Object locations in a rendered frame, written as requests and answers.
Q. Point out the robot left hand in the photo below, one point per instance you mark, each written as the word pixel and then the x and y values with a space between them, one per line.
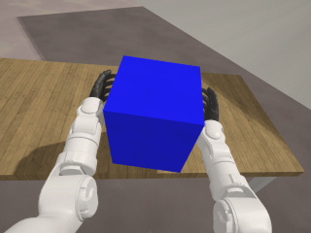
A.
pixel 99 89

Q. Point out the robot left forearm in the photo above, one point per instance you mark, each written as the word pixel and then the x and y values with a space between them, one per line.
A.
pixel 82 143

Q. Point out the table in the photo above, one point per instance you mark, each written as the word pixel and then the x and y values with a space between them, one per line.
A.
pixel 39 101

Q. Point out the robot right hand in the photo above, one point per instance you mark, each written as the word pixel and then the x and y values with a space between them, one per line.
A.
pixel 211 108

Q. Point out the robot right forearm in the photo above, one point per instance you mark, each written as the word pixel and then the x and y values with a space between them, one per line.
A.
pixel 225 179

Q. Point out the left robot upper arm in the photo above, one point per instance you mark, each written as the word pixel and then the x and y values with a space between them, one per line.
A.
pixel 65 203

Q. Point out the right robot upper arm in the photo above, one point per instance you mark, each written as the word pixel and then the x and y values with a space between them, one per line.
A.
pixel 240 215

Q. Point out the carton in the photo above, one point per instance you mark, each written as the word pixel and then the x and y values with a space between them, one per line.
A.
pixel 154 113

